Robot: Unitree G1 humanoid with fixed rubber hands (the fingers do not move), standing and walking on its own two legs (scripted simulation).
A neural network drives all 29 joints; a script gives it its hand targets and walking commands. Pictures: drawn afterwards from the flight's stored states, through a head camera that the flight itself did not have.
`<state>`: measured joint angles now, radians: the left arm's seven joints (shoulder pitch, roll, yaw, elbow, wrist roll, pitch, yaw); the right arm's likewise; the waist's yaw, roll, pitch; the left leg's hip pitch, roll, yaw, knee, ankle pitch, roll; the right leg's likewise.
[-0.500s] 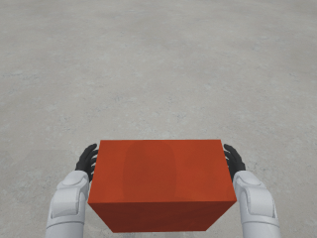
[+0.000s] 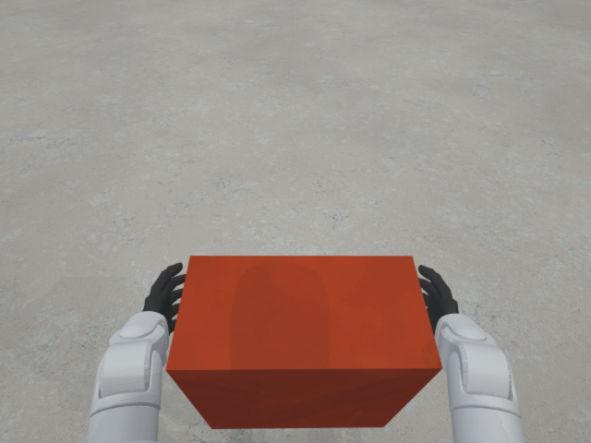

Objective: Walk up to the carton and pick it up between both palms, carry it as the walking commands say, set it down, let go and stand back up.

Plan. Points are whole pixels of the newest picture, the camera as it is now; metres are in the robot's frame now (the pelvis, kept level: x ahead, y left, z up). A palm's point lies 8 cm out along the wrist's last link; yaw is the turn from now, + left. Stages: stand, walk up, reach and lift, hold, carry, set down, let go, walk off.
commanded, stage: hold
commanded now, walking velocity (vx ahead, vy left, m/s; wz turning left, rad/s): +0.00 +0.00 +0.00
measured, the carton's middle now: (299, 353) +0.26 +0.00 -0.04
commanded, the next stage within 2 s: carry in 0.96 s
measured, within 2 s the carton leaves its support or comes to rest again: neither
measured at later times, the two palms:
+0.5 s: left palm (158, 320) +0.27 +0.19 +0.03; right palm (442, 322) +0.27 -0.19 +0.03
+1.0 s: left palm (160, 315) +0.27 +0.19 +0.04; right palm (444, 321) +0.27 -0.19 +0.04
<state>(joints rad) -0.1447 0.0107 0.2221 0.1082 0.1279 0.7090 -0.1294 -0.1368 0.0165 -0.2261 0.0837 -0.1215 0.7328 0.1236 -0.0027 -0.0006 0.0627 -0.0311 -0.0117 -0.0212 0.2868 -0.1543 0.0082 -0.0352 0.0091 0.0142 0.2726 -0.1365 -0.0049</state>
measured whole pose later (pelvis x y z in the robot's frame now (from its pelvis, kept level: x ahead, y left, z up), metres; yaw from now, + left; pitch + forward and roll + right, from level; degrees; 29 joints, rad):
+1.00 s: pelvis +0.00 +0.00 -0.01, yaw -1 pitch -3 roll +0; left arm -0.14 0.01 0.22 0.08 0.12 0.74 -0.13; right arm -0.12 0.02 -0.22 0.04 -0.12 0.76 0.12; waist 0.00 0.00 0.00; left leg -0.14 -0.01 -0.01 0.39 -0.20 0.01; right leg -0.15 0.01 0.02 0.39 -0.18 0.00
